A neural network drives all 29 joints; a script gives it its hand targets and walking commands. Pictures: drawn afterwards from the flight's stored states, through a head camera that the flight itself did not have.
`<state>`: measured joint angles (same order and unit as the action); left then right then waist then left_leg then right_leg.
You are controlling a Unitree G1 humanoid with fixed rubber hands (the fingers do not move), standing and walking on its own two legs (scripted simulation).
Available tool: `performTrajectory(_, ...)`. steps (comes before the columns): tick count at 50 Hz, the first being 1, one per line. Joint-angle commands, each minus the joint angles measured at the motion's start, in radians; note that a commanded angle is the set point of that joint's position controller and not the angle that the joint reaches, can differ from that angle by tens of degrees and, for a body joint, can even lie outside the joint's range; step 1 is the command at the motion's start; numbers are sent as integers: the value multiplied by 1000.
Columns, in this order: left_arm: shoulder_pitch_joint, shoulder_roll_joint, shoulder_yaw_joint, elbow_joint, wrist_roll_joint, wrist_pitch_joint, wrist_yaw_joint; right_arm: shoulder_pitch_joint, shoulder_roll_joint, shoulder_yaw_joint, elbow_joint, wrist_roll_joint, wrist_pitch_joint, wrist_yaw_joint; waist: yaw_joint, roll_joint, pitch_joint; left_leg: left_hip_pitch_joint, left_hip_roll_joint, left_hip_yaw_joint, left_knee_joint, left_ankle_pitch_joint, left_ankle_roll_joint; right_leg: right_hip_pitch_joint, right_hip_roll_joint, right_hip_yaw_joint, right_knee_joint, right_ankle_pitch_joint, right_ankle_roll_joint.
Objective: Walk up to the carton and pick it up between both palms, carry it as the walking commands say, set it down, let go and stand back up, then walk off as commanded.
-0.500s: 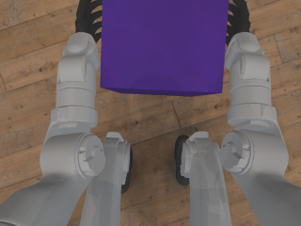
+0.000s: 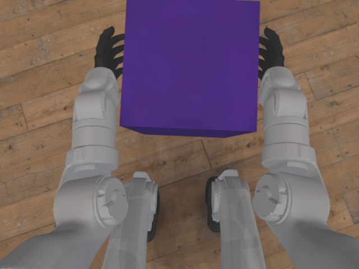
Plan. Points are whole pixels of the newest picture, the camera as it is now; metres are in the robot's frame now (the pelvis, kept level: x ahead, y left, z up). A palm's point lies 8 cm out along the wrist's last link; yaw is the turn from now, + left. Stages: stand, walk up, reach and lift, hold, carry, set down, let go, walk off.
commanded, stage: reach and lift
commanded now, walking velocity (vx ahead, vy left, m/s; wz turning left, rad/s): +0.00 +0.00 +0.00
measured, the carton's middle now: (187, 84) +0.50 -0.02 -0.14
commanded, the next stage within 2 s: none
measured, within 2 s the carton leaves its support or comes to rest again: neither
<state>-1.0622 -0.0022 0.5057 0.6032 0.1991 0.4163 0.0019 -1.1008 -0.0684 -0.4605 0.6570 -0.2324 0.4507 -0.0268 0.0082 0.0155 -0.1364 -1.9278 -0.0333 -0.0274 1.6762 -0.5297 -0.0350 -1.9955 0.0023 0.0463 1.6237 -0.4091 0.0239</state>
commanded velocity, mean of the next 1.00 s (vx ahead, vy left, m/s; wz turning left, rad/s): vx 0.00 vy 0.00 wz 0.00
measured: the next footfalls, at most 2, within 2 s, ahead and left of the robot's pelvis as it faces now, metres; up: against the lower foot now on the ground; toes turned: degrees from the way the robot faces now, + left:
none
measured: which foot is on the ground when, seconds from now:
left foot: down 0.00-1.00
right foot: down 0.00-1.00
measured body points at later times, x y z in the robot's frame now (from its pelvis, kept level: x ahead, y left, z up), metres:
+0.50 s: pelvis +0.01 +0.00 +0.06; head +0.25 -0.02 +0.44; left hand +0.49 +0.15 +0.01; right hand +0.49 -0.18 +0.00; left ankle +0.09 +0.13 -0.49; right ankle +0.12 -0.13 -0.49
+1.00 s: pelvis +0.03 +0.00 +0.13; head +0.23 -0.02 +0.53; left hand +0.47 +0.15 +0.08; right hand +0.47 -0.18 +0.07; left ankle +0.09 +0.13 -0.49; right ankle +0.12 -0.13 -0.49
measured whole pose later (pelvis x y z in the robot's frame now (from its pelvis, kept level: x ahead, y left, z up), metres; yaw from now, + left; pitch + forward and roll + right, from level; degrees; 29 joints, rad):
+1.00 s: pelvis +0.03 +0.00 +0.13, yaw -1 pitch +35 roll +1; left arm -0.73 -0.11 0.49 0.52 0.24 0.39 -0.04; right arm -0.77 0.05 -0.45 0.56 -0.27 0.42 0.00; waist 0.02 0.01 -0.20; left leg -1.39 -0.02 -0.04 1.22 -0.44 -0.03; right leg -1.45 0.00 0.04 1.18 -0.34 0.02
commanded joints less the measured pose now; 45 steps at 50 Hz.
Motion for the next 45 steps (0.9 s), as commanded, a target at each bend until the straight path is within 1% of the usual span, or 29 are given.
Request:
performTrajectory(1, -684, -993, -546, 34, -173, -1, -266, -652, 1067, 522, 2, 196, -28, 275, -6, -53, -1088, 424, -139, 102, -205, 231, 15, 802, 146, -108, -129, 226, 6)
performTrajectory(24, -512, -1063, -573, 26, -152, -5, -276, -487, 1129, 539, -7, 171, -38, 292, -3, -39, -1018, 622, -136, 71, -384, 269, 13, 938, 153, -93, -301, 241, 6)
performTrajectory(45, -320, -1090, -601, -6, -128, -18, -298, -298, 1170, 582, -43, 151, -54, 307, 3, -42, -900, 804, -126, 44, -577, 320, 21, 1149, 146, -61, -499, 300, 2)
